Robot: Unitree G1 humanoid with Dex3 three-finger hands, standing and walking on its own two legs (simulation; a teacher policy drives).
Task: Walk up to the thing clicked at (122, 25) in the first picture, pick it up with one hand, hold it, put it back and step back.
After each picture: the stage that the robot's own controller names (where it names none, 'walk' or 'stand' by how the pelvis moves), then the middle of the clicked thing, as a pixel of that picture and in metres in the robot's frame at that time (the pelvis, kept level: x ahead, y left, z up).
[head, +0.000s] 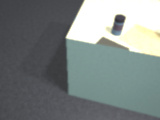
stand; (118, 25) +0.81 -0.21 -0.05
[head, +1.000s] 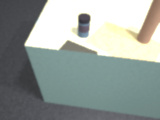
walk; (83, 26) +0.71 +0.03 -0.02
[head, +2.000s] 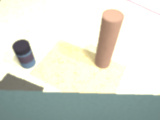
stand; (25, 54) +0.48 +0.25 -0.02
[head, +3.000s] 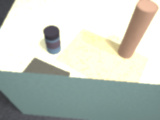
stand; (52, 40) +0.55 +0.13 -0.02
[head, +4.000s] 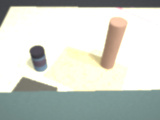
stand; (39, 59) +0.52 +0.20 -0.05
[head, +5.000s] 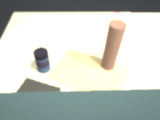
stand; (42, 60) +0.54 +0.19 -0.05
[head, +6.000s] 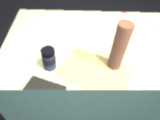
stand; (48, 58) +0.54 +0.16 -0.05
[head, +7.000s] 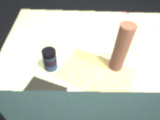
stand; (49, 59) +0.54 +0.15 -0.05
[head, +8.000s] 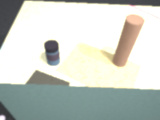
rise first; (52, 53) +0.54 +0.15 -0.05
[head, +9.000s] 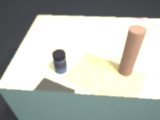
go down; (60, 62) +0.54 +0.14 -0.05
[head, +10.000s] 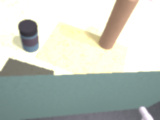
go down; (29, 36) +0.54 +0.14 +0.00
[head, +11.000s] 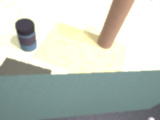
approach; (27, 36) +0.54 +0.15 +0.02
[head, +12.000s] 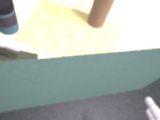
close in; (5, 16) +0.57 +0.16 +0.05
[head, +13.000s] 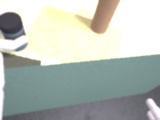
lift; (14, 33) +0.51 +0.14 +0.05
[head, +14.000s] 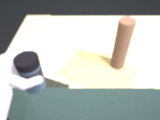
lift; (31, 72) +0.32 +0.15 +0.15
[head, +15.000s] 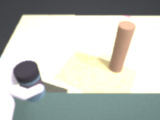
hold; (30, 81) +0.31 +0.16 +0.12
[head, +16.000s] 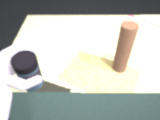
hold; (28, 72) +0.32 +0.16 +0.15
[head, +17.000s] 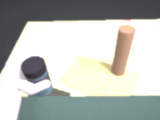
hold; (38, 77) +0.32 +0.13 +0.14
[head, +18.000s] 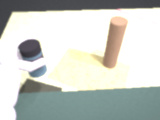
crouch; (33, 59) +0.40 +0.14 +0.12
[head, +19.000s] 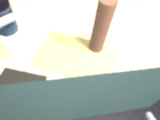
lower; (1, 15) +0.52 +0.18 +0.16
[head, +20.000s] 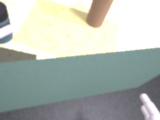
lower; out of the picture +0.53 +0.17 +0.05
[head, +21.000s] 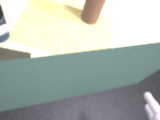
lower; out of the picture +0.53 +0.17 +0.05
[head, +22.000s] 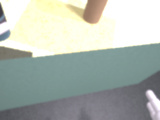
lower; out of the picture +0.53 +0.17 +0.06
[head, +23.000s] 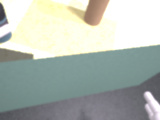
lower; out of the picture +0.53 +0.17 +0.05
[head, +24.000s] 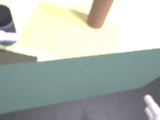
open; (3, 26) +0.52 +0.16 +0.05
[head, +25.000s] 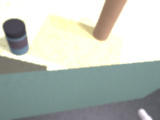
sink last; (17, 38) +0.51 +0.15 +0.03
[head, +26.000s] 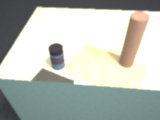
sink last; (57, 57) +0.53 +0.15 +0.00
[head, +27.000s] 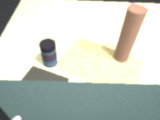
stand; (49, 53) +0.51 +0.15 +0.01
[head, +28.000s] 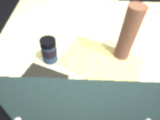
stand; (49, 50) +0.52 +0.15 +0.02
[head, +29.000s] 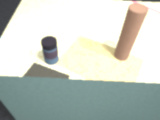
stand; (50, 50) +0.52 +0.15 +0.00
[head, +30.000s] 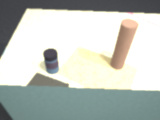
stand; (51, 61) +0.53 +0.15 -0.05
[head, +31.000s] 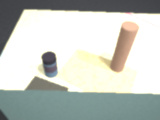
stand; (50, 65) +0.51 +0.15 -0.05
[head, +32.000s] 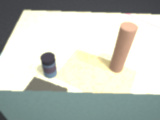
stand; (49, 65) +0.50 +0.16 -0.05
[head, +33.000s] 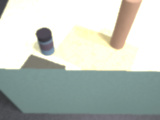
walk; (46, 42) +0.55 +0.17 -0.03
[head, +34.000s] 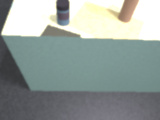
walk; (63, 13) +0.71 +0.10 -0.02
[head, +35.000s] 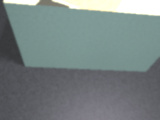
walk; out of the picture +0.96 +0.17 -0.04
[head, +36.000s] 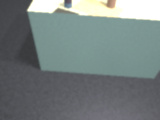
stand; out of the picture +1.12 +0.13 -0.04
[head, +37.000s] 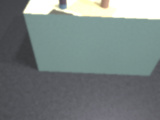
stand; (62, 0) +1.14 +0.16 -0.05
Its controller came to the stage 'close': yes
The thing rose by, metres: 0.20
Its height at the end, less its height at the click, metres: +0.00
